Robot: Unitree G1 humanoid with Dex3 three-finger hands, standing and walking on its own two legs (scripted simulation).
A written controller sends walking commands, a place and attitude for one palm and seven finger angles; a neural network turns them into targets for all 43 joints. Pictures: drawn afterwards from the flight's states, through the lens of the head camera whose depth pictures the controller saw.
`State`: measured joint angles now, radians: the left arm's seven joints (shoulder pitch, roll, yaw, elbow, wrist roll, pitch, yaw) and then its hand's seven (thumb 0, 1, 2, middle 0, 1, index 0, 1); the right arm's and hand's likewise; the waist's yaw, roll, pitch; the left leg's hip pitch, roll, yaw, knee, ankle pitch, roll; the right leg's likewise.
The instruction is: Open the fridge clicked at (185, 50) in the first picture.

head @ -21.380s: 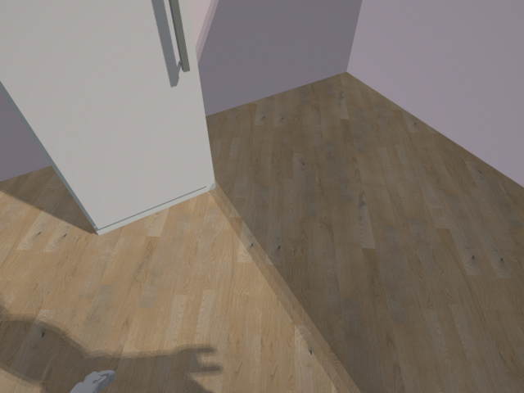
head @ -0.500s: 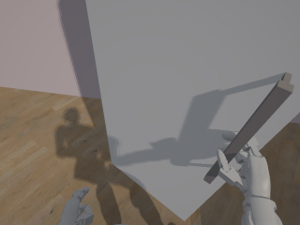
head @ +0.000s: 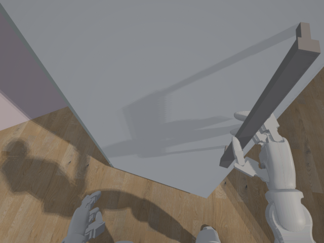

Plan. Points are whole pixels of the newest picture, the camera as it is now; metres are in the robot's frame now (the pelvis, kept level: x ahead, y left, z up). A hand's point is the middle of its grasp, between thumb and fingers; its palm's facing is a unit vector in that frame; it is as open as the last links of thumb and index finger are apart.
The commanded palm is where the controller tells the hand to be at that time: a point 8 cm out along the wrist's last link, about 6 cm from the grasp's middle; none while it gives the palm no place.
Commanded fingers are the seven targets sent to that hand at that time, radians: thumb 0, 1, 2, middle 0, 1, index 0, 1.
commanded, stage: walk backward, drawing the door open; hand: right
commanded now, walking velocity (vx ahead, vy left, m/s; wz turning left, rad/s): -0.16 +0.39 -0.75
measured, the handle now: (249, 120) +0.33 -0.15 +0.14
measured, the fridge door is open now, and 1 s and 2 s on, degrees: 45 68 62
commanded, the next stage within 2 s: stop walking and hold the door back in 0.88 s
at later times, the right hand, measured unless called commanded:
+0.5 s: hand (209, 187) +0.21 -0.07 +0.11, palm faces +0.57 +0.78 -0.26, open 6.5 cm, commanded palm +0.15 -0.09 +0.12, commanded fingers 0.00 -0.90 -0.90 0.45 1.40 0.45 1.40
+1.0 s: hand (167, 232) +0.14 +0.00 +0.11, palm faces +0.88 +0.36 -0.32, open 6.4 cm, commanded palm +0.09 +0.00 +0.11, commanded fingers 0.00 -0.90 -0.90 0.45 1.40 0.45 1.40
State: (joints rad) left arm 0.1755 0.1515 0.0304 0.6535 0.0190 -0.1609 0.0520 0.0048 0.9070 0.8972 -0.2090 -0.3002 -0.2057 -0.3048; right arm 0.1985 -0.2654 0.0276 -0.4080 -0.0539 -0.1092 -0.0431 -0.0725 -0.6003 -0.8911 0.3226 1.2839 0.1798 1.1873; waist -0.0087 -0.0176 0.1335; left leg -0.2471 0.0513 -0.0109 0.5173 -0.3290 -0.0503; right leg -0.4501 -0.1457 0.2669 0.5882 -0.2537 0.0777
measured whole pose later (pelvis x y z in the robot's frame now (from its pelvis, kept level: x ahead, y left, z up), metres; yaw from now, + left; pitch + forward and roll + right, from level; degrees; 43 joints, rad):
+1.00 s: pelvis +0.13 +0.36 +0.00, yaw -46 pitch +1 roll +3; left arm 0.16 0.17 -0.01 0.63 0.01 -0.13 0.08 0.01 0.90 0.90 -0.21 -0.30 -0.20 -0.30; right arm 0.25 -0.30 -0.28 -0.32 0.06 -0.05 -0.12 -0.07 -0.61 -0.82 0.42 1.32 0.29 1.39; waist -0.02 -0.04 0.13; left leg -0.26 0.03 0.05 0.56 -0.29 -0.04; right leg -0.48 -0.11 0.19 0.82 -0.42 0.07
